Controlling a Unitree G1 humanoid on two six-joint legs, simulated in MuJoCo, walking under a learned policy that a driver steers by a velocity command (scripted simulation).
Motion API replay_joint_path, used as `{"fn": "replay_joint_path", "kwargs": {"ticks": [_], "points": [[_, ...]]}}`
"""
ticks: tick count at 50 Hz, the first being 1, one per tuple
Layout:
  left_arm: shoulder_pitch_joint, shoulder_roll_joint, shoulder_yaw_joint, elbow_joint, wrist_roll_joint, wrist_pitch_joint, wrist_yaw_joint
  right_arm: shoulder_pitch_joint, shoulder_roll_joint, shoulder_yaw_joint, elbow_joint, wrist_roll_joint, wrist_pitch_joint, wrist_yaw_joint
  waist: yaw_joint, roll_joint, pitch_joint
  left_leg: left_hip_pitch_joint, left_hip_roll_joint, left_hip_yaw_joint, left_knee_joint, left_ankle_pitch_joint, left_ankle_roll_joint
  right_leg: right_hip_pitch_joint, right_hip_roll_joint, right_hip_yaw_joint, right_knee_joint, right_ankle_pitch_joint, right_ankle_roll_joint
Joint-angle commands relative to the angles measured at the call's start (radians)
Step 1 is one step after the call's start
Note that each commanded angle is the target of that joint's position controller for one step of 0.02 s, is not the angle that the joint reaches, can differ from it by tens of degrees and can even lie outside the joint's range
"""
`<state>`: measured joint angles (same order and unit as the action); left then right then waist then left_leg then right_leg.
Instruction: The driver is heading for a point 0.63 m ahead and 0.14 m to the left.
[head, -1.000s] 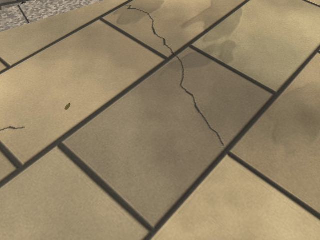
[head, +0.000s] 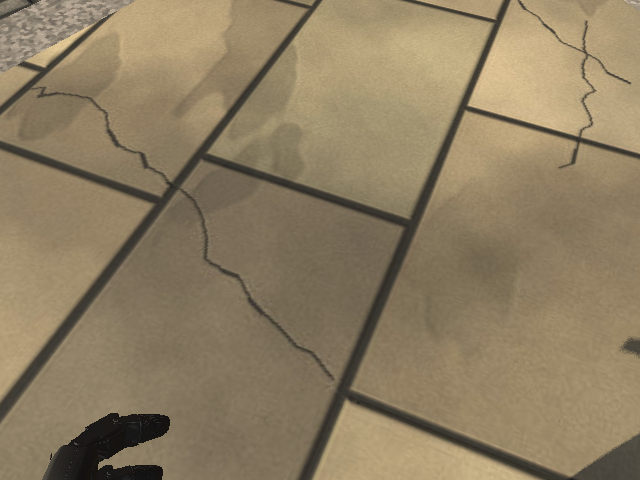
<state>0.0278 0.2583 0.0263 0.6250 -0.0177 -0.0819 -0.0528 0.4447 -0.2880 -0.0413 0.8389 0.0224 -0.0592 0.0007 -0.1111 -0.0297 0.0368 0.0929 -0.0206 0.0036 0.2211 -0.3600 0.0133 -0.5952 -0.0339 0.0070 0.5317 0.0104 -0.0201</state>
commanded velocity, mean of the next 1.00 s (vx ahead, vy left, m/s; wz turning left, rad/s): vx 0.43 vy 0.00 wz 0.22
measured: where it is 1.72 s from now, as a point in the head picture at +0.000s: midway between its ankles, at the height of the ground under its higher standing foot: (253, 387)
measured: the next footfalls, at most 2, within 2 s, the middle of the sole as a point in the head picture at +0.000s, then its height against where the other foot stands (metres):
right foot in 0.06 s outside the picture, level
left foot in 0.58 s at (236, 454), level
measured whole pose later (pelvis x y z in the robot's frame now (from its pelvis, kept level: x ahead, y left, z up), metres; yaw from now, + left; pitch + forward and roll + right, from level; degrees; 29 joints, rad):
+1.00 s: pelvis +0.55 +0.06 +0.01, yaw +17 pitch +2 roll +1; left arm 0.09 0.28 0.03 0.74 0.02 -0.09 -0.02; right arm 0.28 -0.29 -0.04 0.73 0.00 -0.03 -0.01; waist -0.06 -0.04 0.04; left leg -0.12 -0.13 -0.09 0.38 -0.28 0.08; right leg -0.55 -0.03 0.06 0.55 0.05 0.03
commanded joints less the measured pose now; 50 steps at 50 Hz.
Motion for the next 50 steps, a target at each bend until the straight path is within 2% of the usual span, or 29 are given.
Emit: {"fn": "replay_joint_path", "kwargs": {"ticks": [1, 2, 3, 4, 5, 6, 7, 8, 9, 11, 15, 18, 20, 25, 27, 28, 29, 30, 31, 32, 33, 34, 35, 36, 38, 40, 43, 45, 50], "points": [[0.016, 0.132, 0.048, -0.065, 0.002, -0.018, -0.001, -0.018, -0.204, -0.051, -0.042, 0.003, 0.004, -0.011, 0.111, 0.139, -0.032, -0.020, 0.259, -0.092, 0.119, 0.829, 0.129, 0.173, 0.051, -0.040, -0.031, -0.071, -0.057], [0.162, 0.170, 0.070, -0.024, 0.003, -0.014, 0.009, -0.028, -0.196, -0.047, -0.046, -0.001, 0.011, -0.014, 0.191, 0.130, -0.126, -0.063, 0.218, -0.053, 0.295, 0.938, 0.105, 0.379, 0.070, -0.061, -0.054, -0.052, -0.090], [0.346, 0.222, 0.088, 0.014, 0.010, -0.007, 0.022, -0.030, -0.162, -0.029, -0.070, -0.020, 0.010, -0.018, 0.267, 0.080, -0.271, -0.262, 0.180, -0.037, 0.566, 0.727, 0.074, 0.703, -0.063, 0.074, 0.003, -0.043, -0.145], [0.412, 0.320, 0.105, 0.033, 0.024, -0.004, 0.023, 0.103, -0.023, 0.011, -0.099, -0.023, -0.008, -0.010, 0.193, -0.201, -0.427, -0.663, -0.010, -0.020, 0.964, 0.044, 0.002, 1.053, -0.333, 0.583, -0.064, -0.276, -0.309], [0.422, 0.226, 0.083, 0.034, 0.011, -0.003, 0.023, 0.062, -0.102, -0.003, -0.081, -0.004, -0.030, -0.004, 0.232, -0.197, -0.461, -0.773, -0.014, -0.152, 1.081, -0.203, 0.009, 1.038, -0.352, 0.772, -0.200, -0.397, -0.316], [0.347, 0.184, 0.066, 0.038, 0.006, 0.000, 0.028, -0.052, -0.162, -0.022, -0.115, 0.024, -0.041, 0.004, 0.223, -0.139, -0.269, -0.858, 0.045, -0.128, 1.110, -0.141, 0.015, 0.903, -0.314, 0.602, -0.221, -0.386, -0.266], [0.284, 0.166, 0.060, 0.034, 0.007, 0.001, 0.029, -0.118, -0.156, -0.018, -0.131, 0.020, -0.048, 0.004, 0.196, -0.055, -0.167, -0.840, 0.095, -0.095, 1.063, -0.049, 0.019, 0.747, -0.271, 0.471, -0.241, -0.282, -0.238], [0.233, 0.148, 0.054, 0.034, 0.015, 0.001, 0.026, -0.148, -0.144, -0.020, -0.135, 0.001, -0.048, 0.002, 0.163, -0.012, -0.103, -0.809, 0.124, -0.081, 1.004, 0.011, 0.012, 0.618, -0.233, 0.389, -0.270, -0.187, -0.227], [0.202, 0.125, 0.046, 0.031, 0.027, -0.005, 0.023, -0.131, -0.133, -0.023, -0.129, -0.008, -0.039, 0.001, 0.125, -0.023, -0.076, -0.750, 0.152, -0.088, 0.969, 0.059, 0.009, 0.529, -0.199, 0.329, -0.307, -0.119, -0.220], [0.180, 0.122, 0.049, 0.044, 0.021, -0.019, 0.022, -0.086, -0.096, -0.015, -0.115, -0.007, -0.018, 0.002, 0.088, -0.054, -0.071, -0.683, 0.166, -0.080, 0.927, 0.081, -0.014, 0.436, -0.184, 0.265, -0.359, -0.044, -0.244], [0.202, 0.153, 0.058, 0.090, 0.019, -0.033, 0.031, -0.192, -0.074, -0.007, -0.147, -0.017, -0.003, -0.002, 0.098, -0.024, -0.004, -0.747, 0.178, -0.067, 0.736, 0.257, -0.045, 0.396, -0.162, 0.128, -0.415, 0.021, -0.233], [0.228, 0.172, 0.059, 0.113, 0.020, -0.031, 0.038, -0.291, -0.055, 0.001, -0.167, -0.009, -0.013, 0.013, 0.141, -0.013, 0.016, -0.709, 0.148, -0.042, 0.531, 0.441, -0.029, 0.409, -0.135, 0.028, -0.427, 0.023, -0.190], [0.269, 0.191, 0.063, 0.137, 0.017, -0.029, 0.040, -0.356, -0.051, 0.004, -0.190, -0.002, -0.017, 0.023, 0.174, -0.006, 0.030, -0.705, 0.127, -0.033, 0.454, 0.486, -0.016, 0.458, -0.158, 0.003, -0.434, 0.003, -0.181], [0.314, 0.206, 0.071, 0.184, 0.005, 0.003, 0.048, -0.446, -0.064, -0.001, -0.256, -0.002, -0.016, 0.052, 0.192, 0.002, 0.051, -0.792, 0.098, -0.028, 0.360, 0.370, 0.038, 0.681, -0.228, -0.036, -0.352, 0.099, -0.146], [0.295, 0.228, 0.077, 0.181, 0.004, 0.019, 0.057, -0.410, -0.085, -0.013, -0.268, -0.008, -0.013, 0.060, 0.158, -0.025, 0.008, -0.710, 0.050, 0.029, 0.355, 0.259, 0.070, 0.722, -0.228, -0.068, -0.239, 0.389, -0.119], [0.283, 0.240, 0.080, 0.175, 0.005, 0.029, 0.063, -0.334, -0.114, -0.029, -0.258, -0.009, -0.009, 0.059, 0.113, -0.040, -0.051, -0.599, 0.010, 0.065, 0.354, 0.221, 0.091, 0.723, -0.214, -0.093, -0.117, 0.573, -0.102], [0.273, 0.232, 0.076, 0.167, 0.008, 0.039, 0.072, -0.186, -0.157, -0.058, -0.223, -0.007, -0.005, 0.051, 0.034, -0.023, -0.136, -0.393, -0.036, 0.085, 0.316, 0.252, 0.121, 0.660, -0.175, -0.138, 0.087, 0.652, -0.070], [0.294, 0.199, 0.059, 0.140, 0.028, 0.034, 0.082, -0.018, -0.239, -0.088, -0.197, -0.004, 0.004, 0.036, -0.027, 0.077, -0.252, -0.075, 0.091, -0.126, 0.322, 0.294, 0.184, 0.422, -0.133, -0.153, 0.395, 0.394, -0.030], [0.401, 0.065, 0.015, 0.100, 0.050, 0.005, 0.063, -0.025, -0.321, -0.099, -0.202, 0.003, 0.001, 0.035, 0.076, 0.321, -0.348, 0.259, 0.324, -0.696, 0.214, 0.091, 0.373, -0.030, 0.093, -0.077, 0.733, -0.503, 0.034], [0.321, 0.161, 0.031, 0.107, 0.020, -0.030, 0.044, 0.008, -0.220, -0.074, -0.218, 0.003, -0.003, 0.034, 0.005, 0.218, -0.418, 0.319, 0.347, -0.830, 0.108, -0.019, 0.375, -0.147, 0.075, 0.108, 0.842, -0.574, 0.023], [0.230, 0.197, 0.040, 0.073, -0.015, -0.050, 0.034, -0.029, -0.184, -0.064, -0.215, -0.008, -0.007, 0.030, -0.005, 0.169, -0.277, 0.227, 0.318, -0.680, 0.092, 0.045, 0.328, -0.215, 0.025, 0.108, 0.832, -0.487, 0.006], [0.185, 0.180, 0.032, 0.059, -0.008, -0.062, 0.037, -0.083, -0.177, -0.062, -0.225, -0.010, -0.010, 0.027, 0.024, 0.064, -0.195, 0.091, 0.278, -0.570, 0.090, 0.156, 0.302, -0.196, -0.015, 0.096, 0.761, -0.409, -0.001], [0.149, 0.173, 0.036, 0.058, 0.019, -0.062, 0.046, -0.140, -0.152, -0.054, -0.235, -0.014, -0.008, 0.027, 0.057, -0.006, -0.120, -0.044, 0.235, -0.475, 0.069, 0.285, 0.271, -0.144, -0.044, 0.084, 0.668, -0.360, 0.000], [0.180, 0.178, 0.041, 0.056, 0.022, -0.052, 0.047, -0.184, -0.143, -0.048, -0.255, -0.032, -0.009, 0.022, 0.102, 0.058, -0.111, -0.133, 0.236, -0.432, 0.060, 0.476, 0.286, -0.074, -0.060, 0.089, 0.647, -0.337, 0.015], [0.229, 0.167, 0.041, 0.074, 0.031, -0.026, 0.051, -0.215, -0.126, -0.043, -0.254, -0.029, -0.012, 0.017, 0.133, 0.060, -0.098, -0.234, 0.215, -0.327, 0.057, 0.763, 0.290, 0.000, -0.066, 0.068, 0.583, -0.345, 0.056], [0.219, 0.128, 0.031, 0.076, 0.035, -0.008, 0.059, -0.209, -0.145, -0.047, -0.232, -0.025, -0.012, 0.006, 0.137, 0.056, -0.084, -0.305, 0.178, -0.225, 0.057, 0.909, 0.269, 0.028, -0.046, 0.031, 0.469, -0.279, 0.086], [0.143, 0.092, 0.017, 0.069, 0.035, -0.006, 0.056, -0.190, -0.154, -0.047, -0.204, -0.018, 0.004, -0.012, 0.105, 0.090, -0.103, -0.340, 0.105, -0.121, 0.075, 0.887, 0.203, 0.114, -0.008, 0.006, 0.235, -0.041, 0.090], [0.081, 0.094, 0.016, 0.058, 0.029, -0.011, 0.045, -0.153, -0.151, -0.044, -0.178, -0.016, 0.014, -0.019, 0.070, 0.101, -0.115, -0.311, 0.107, -0.130, 0.083, 0.797, 0.177, 0.154, 0.016, 0.010, 0.122, 0.096, 0.079], [0.058, 0.140, 0.037, 0.049, 0.041, -0.022, 0.029, -0.156, -0.134, -0.036, -0.141, -0.021, 0.026, -0.020, 0.080, 0.116, -0.097, -0.191, 0.172, -0.229, 0.195, 0.708, 0.160, 0.168, 0.022, 0.046, -0.016, 0.028, 0.016]]}}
